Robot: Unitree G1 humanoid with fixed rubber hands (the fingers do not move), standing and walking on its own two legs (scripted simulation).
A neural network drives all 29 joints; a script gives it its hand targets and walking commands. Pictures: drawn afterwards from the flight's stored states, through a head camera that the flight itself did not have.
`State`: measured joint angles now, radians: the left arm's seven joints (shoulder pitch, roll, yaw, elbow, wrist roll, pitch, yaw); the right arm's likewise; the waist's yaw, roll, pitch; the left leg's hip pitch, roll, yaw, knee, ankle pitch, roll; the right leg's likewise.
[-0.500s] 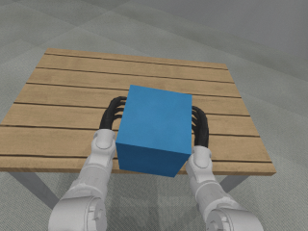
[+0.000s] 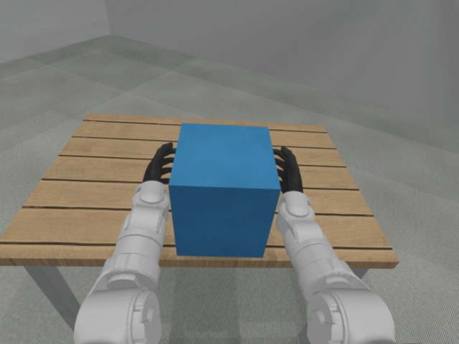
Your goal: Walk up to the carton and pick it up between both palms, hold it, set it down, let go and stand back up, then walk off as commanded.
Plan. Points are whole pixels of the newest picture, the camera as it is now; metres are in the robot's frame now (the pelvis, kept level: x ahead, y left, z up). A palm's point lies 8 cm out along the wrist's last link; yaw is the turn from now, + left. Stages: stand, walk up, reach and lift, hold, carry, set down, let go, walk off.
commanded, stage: reach and lift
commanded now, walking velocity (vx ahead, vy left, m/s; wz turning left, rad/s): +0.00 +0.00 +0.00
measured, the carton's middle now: (222, 191) +0.38 -0.01 +0.11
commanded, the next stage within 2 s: hold in 1.52 s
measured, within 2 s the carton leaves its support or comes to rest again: neither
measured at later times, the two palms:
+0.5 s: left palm (147, 178) +0.39 +0.12 +0.14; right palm (286, 181) +0.37 -0.13 +0.14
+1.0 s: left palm (146, 174) +0.39 +0.12 +0.15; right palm (286, 177) +0.37 -0.13 +0.15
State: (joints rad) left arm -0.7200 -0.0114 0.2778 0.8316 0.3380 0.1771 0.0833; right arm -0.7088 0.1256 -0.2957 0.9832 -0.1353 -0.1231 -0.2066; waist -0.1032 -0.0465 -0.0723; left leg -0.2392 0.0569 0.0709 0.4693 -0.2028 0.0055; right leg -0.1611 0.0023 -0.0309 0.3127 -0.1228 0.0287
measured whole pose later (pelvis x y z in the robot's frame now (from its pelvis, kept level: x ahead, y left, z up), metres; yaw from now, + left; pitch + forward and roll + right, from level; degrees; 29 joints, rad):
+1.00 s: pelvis -0.01 +0.00 +0.00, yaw +0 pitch -5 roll -2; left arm -0.73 -0.02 0.28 0.58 0.32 0.47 0.08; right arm -0.77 0.10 -0.21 0.86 -0.02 0.08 -0.19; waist -0.09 -0.05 0.01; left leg -0.18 0.06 0.07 0.46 -0.20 0.01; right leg -0.11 0.00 -0.03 0.33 -0.13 0.03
